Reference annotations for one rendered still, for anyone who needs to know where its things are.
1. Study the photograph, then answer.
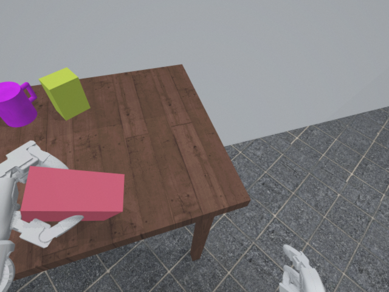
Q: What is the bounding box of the left robot forearm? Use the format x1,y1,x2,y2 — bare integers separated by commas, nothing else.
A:
0,240,15,292

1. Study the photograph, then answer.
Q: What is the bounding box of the table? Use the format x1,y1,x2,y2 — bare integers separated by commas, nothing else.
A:
0,64,251,281

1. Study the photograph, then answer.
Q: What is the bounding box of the sponge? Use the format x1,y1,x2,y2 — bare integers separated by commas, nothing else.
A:
21,166,125,222

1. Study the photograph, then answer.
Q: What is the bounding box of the robot right hand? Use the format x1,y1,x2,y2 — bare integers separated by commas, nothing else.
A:
279,245,326,292

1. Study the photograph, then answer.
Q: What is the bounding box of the robot left hand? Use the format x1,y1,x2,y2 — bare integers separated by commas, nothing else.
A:
0,141,84,248

